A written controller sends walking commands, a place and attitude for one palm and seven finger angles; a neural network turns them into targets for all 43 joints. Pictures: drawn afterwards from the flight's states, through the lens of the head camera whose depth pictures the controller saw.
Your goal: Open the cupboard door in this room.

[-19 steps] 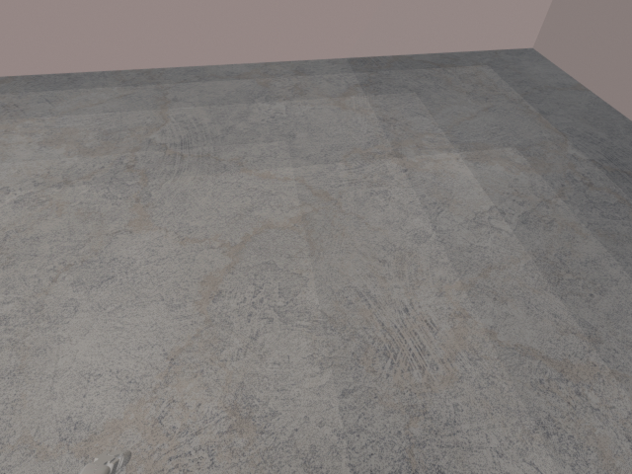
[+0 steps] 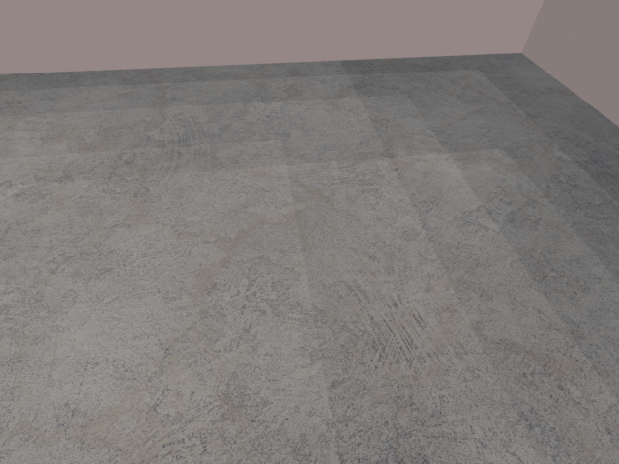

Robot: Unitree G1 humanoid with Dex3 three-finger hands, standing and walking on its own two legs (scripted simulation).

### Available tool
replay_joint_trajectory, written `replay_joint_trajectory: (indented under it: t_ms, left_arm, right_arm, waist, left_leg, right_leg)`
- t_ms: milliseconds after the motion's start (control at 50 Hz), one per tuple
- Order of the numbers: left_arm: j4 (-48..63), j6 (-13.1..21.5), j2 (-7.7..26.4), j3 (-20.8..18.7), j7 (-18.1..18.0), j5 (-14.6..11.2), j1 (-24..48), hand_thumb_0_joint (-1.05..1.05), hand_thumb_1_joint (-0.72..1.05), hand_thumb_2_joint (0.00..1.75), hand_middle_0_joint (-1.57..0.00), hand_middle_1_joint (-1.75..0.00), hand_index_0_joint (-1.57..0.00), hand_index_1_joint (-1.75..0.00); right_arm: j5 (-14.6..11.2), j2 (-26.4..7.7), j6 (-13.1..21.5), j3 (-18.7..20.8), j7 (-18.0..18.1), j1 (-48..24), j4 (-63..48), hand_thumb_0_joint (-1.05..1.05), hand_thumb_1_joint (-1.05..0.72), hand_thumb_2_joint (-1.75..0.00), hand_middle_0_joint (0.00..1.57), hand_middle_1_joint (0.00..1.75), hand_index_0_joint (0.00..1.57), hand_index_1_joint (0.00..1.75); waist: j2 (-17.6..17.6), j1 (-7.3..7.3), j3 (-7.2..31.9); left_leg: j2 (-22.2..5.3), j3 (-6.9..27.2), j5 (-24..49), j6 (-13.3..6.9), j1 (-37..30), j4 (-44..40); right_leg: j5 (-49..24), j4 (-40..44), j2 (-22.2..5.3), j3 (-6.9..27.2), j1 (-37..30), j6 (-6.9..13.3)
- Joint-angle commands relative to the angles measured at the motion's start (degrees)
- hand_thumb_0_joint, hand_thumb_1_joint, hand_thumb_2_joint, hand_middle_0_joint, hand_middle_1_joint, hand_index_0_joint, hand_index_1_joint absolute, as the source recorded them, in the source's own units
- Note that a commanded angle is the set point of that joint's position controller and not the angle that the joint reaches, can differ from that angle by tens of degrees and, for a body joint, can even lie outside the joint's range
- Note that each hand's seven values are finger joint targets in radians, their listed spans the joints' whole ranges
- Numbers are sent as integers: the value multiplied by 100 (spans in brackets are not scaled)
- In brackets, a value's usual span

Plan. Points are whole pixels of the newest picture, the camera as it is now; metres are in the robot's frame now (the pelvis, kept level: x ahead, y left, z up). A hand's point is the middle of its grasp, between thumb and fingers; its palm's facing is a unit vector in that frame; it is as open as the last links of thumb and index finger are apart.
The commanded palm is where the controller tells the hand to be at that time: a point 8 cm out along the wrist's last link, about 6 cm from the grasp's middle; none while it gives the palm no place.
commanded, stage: stand and wait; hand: left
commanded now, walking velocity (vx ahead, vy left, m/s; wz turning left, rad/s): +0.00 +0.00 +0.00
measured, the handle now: out of the picture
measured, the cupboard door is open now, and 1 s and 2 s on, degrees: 0 0 0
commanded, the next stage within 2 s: turn or walk to find it in 0.52 s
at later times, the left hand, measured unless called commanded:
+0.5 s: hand out of the picture +0.07 +0.24 -0.15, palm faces -0.02 -0.94 -0.34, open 7.4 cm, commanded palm none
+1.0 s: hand out of the picture +0.01 +0.22 -0.19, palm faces +0.10 -0.97 -0.23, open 7.4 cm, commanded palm none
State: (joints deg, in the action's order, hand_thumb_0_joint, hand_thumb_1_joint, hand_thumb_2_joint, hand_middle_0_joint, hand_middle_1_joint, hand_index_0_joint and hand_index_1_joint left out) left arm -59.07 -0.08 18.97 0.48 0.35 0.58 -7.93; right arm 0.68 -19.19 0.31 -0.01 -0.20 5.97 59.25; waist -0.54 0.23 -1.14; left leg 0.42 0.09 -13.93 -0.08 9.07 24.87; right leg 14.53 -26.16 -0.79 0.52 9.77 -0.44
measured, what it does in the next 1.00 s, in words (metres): stands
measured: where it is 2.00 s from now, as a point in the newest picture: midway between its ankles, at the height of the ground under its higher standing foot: outside the picture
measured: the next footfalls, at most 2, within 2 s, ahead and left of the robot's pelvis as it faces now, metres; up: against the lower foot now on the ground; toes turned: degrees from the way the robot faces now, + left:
right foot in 1.24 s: -0.02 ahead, -0.13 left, +0.00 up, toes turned +14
left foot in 1.68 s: -0.10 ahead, +0.10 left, +0.00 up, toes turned +30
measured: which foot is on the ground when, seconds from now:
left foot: down 0.00-1.00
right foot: down 0.00-0.94, up 0.96-1.00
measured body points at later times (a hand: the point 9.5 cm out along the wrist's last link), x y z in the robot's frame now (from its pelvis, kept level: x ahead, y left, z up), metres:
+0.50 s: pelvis -0.02 +0.00 +0.00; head -0.02 -0.01 +0.45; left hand +0.07 +0.29 -0.13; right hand +0.06 -0.30 -0.13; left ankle +0.00 +0.12 -0.74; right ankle +0.00 -0.12 -0.74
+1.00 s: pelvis -0.03 +0.01 -0.01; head -0.01 +0.03 +0.43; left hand +0.00 +0.27 -0.17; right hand +0.03 -0.23 -0.16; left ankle +0.00 +0.12 -0.74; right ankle -0.02 -0.12 -0.72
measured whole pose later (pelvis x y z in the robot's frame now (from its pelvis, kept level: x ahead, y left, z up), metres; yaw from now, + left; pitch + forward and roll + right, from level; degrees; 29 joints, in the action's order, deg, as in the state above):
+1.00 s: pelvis -0.03 +0.01 -0.01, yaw +6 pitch -1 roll +0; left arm -56.5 -3.6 14.3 -1.3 -1.3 0.8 -10.7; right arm 0.8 -11.2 -2.2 0.9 -0.8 12.8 57.1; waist -2.4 -0.9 -3.7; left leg 3.8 5.1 -14.8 -1.3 19.4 34.9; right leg 26.1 -46.3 -2.4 -1.7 20.7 -1.7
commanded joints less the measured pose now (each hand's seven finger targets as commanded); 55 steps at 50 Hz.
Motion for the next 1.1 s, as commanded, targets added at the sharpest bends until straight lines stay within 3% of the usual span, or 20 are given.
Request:
replay_joint_trajectory:
  t_ms: [0,300,440,540,600,640,680,760,820,860,880,900,920,940,960,1000,1020,1080]
  left_arm:
    - [368,143,1224,-262,-90,3,325,0,90,90,-20,-30,-20,-30]
    - [92,157,1265,-247,-89,0,277,0,90,90,-20,-30,-20,-30]
    - [55,136,1262,-248,-81,9,301,0,90,90,-20,-30,-20,-30]
    - [85,140,1268,-265,-86,9,306,0,90,90,-20,-30,-20,-30]
    - [95,54,984,-244,-124,8,134,0,90,90,-20,-30,-20,-30]
    - [100,-29,699,-208,-157,8,-48,0,90,90,-20,-30,-20,-30]
    - [167,-82,666,-214,-177,15,-145,0,90,90,-20,-30,-20,-30]
    - [393,-114,800,-312,-211,31,-237,0,90,90,-20,-30,-20,-30]
    - [609,-130,807,-351,-237,55,-119,0,90,90,-20,-30,-20,-30]
    - [748,-152,711,-370,-241,72,-1,0,90,90,-20,-30,-20,-30]
    - [811,-172,591,-363,-232,69,16,0,90,90,-20,-30,-20,-30]
    - [869,-188,402,-350,-226,45,67,0,90,90,-20,-30,-20,-30]
    - [925,-182,249,-341,-240,23,56,0,90,90,-20,-30,-20,-30]
    - [933,-183,246,-366,-260,35,-15,0,90,90,-20,-30,-20,-30]
    - [903,-190,230,-383,-261,37,-120,0,90,90,-20,-30,-20,-30]
    - [874,-152,129,-393,-224,31,-211,0,90,90,-20,-30,-20,-30]
    - [858,-145,15,-382,-213,9,-263,0,90,90,-20,-30,-20,-30]
    - [918,-126,-164,-363,-205,-30,-274,0,90,90,-20,-30,-20,-30]
  right_arm:
    - [11,-1178,172,279,105,-325,-328,0,-90,-90,20,30,20,30]
    - [-11,-1235,174,252,97,-185,4,0,-90,-90,20,30,20,30]
    - [-1,-1244,175,240,90,-155,73,0,-90,-90,20,30,20,30]
    - [0,-1247,176,246,79,-143,44,0,-90,-90,20,30,20,30]
    - [3,-942,100,202,60,-23,-5,0,-90,-90,20,30,20,30]
    - [16,-618,18,146,51,123,-15,0,-90,-90,20,30,20,30]
    - [22,-505,-60,139,41,211,-101,0,-90,-90,20,30,20,30]
    - [17,-429,-144,223,31,412,-273,0,-90,-90,20,30,20,30]
    - [5,-329,-190,300,23,659,-361,0,-90,-90,20,30,20,30]
    - [15,-291,-196,336,5,802,-382,0,-90,-90,20,30,20,30]
    - [33,-356,-178,353,-10,850,-419,0,-90,-90,20,30,20,30]
    - [68,-543,-153,392,-9,893,-477,0,-90,-90,20,30,20,30]
    - [78,-705,-118,444,33,965,-521,0,-90,-90,20,30,20,30]
    - [53,-725,-105,474,86,990,-537,0,-90,-90,20,30,20,30]
    - [40,-701,-99,482,120,927,-580,0,-90,-90,20,30,20,30]
    - [48,-567,-91,492,156,823,-646,0,-90,-90,20,30,20,30]
    - [61,-544,-103,505,169,790,-672,0,-90,-90,20,30,20,30]
    - [79,-490,-148,557,178,978,-667,0,-90,-90,20,30,20,30]
  waist:
    - [71,-28,326]
    - [-14,-24,268]
    - [48,-14,64]
    - [29,-16,177]
    - [67,3,198]
    - [32,17,149]
    - [-135,28,70]
    - [-510,7,259]
    - [-747,-112,257]
    - [-498,-188,180]
    - [-19,-212,127]
    - [795,-253,-48]
    - [1454,-259,-33]
    - [1455,-226,23]
    - [1355,-144,98]
    - [979,-84,350]
    - [940,-82,451]
    - [997,-190,670]
  left_leg:
    - [-652,523,899,-199,-90,-454]
    - [-703,572,776,-168,-100,-629]
    - [-691,615,390,-165,54,-781]
    - [-691,642,710,-170,52,-679]
    - [-678,680,912,-161,244,-476]
    - [-636,673,854,-119,499,-320]
    - [-535,632,754,-78,745,-83]
    - [-304,439,695,-28,872,707]
    - [-241,302,293,-12,755,1154]
    - [-351,494,317,-74,667,857]
    - [-523,945,547,-192,695,466]
    - [-953,1966,628,-470,950,-210]
    - [-1481,3054,967,-897,920,-896]
    - [-1594,3294,1277,-1165,765,-1030]
    - [-1541,3176,1375,-1235,650,-945]
    - [-1308,2777,1599,-1182,367,-593]
    - [-1195,2603,1699,-1144,224,-518]
    - [-1032,2598,1954,-1091,-103,-394]
  right_leg:
    - [-840,535,-586,541,-11,229]
    - [-702,732,-610,576,-67,230]
    - [-233,843,-583,617,49,213]
    - [-479,739,-620,525,-32,203]
    - [-592,495,-649,387,-41,128]
    - [-489,403,-710,360,-5,74]
    - [-370,395,-819,408,64,88]
    - [-496,404,-1295,592,196,369]
    - [-492,306,-1561,542,573,555]
    - [-61,-9,-1390,249,897,428]
    - [247,-457,-1045,-55,1048,233]
    - [715,-1252,-420,-437,1160,-52]
    - [1388,-2230,13,-473,1327,-167]
    - [1760,-2947,-44,-68,1493,-122]
    - [1676,-3271,-129,112,1690,-120]
    - [1494,-3210,-128,153,1719,-144]
    - [1421,-3030,-95,103,1681,-173]
    - [1424,-2225,61,12,1432,-198]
